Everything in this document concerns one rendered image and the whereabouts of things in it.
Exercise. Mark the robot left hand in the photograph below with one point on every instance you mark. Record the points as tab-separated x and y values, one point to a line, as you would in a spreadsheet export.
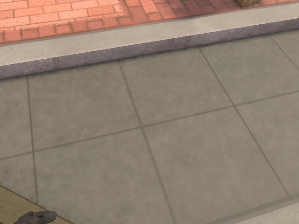
41	217

